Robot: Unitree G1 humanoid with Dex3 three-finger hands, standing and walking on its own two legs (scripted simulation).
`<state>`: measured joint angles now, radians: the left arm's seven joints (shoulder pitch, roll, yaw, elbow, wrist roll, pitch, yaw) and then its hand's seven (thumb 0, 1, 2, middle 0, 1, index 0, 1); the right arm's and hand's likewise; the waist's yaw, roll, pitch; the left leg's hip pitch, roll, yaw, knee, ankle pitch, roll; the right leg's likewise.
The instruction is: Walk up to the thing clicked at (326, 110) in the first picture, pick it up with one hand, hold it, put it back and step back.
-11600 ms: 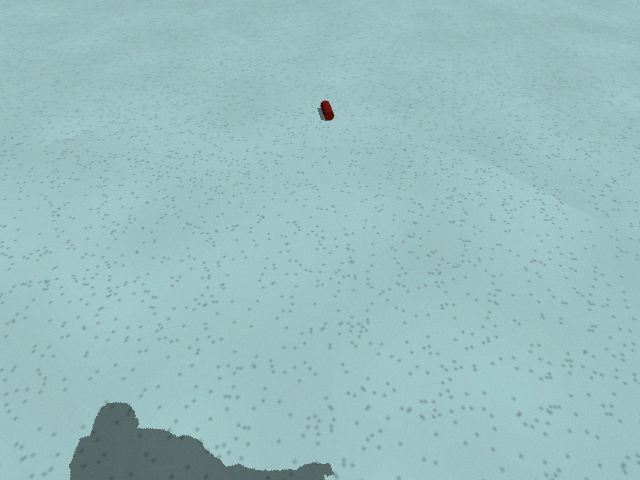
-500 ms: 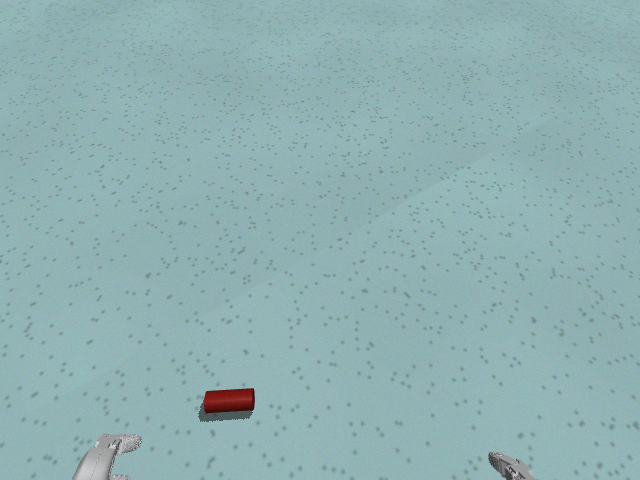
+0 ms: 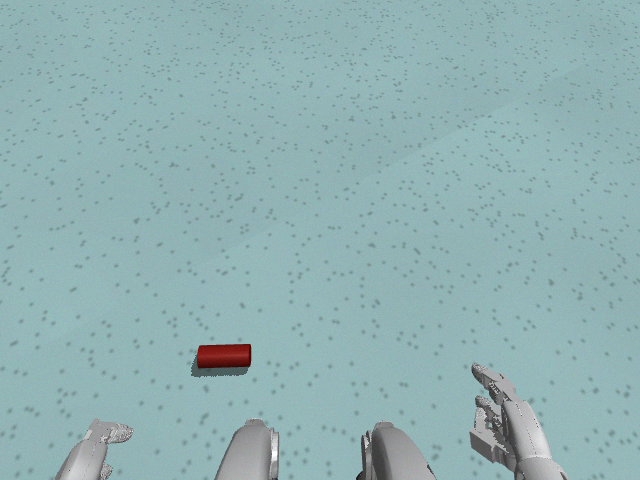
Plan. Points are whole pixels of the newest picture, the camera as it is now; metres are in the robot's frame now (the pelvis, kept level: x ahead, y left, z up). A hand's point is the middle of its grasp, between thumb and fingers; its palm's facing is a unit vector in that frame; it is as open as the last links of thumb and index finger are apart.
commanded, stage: rise first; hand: left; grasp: from above
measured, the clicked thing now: (225, 355) +0.42 +0.23 -0.63
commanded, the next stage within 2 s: none
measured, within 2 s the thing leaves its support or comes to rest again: neither
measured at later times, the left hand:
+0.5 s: hand (166, 407) +0.26 +0.28 -0.34, palm faces -0.47 -0.35 -0.81, open 14.0 cm
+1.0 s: hand (183, 380) +0.33 +0.28 -0.44, palm faces -0.48 -0.07 -0.88, open 14.1 cm
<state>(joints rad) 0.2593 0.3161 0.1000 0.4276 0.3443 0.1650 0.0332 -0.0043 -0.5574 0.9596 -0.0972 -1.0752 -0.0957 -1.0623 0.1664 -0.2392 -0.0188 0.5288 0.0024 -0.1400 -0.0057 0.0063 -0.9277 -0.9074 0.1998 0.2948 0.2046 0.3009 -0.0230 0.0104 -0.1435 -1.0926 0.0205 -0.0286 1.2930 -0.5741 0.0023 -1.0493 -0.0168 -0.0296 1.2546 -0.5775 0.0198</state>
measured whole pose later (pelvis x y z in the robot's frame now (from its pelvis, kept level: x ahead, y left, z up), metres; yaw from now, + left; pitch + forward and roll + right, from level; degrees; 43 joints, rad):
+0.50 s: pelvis -0.06 -0.01 -0.20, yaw -3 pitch +35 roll -4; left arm -0.36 0.51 0.11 0.82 0.84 -0.16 0.16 0.00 -0.53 0.98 -0.12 -1.05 -0.11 -1.04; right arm 0.07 -0.29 -0.07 0.70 -0.02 -0.15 0.06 0.01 -0.92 -0.91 0.20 0.29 0.20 0.30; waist -0.02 0.01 -0.15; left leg -1.92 0.03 -0.06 1.99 -0.68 -0.01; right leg -1.87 0.00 -0.04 1.96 -0.69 0.01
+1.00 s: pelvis -0.08 +0.00 -0.29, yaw -5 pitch +33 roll -7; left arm -0.69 0.67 0.12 1.21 1.19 -0.30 0.32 0.00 -0.52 1.03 -0.09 -0.98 -0.08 -0.98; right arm 0.15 -0.27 -0.02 0.77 -0.09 -0.04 0.10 0.00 -0.89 -0.90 0.20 0.29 0.20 0.30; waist -0.12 -0.01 -0.11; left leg -2.20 0.02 -0.10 2.27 -0.66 0.00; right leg -2.12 0.00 -0.06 2.21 -0.67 0.02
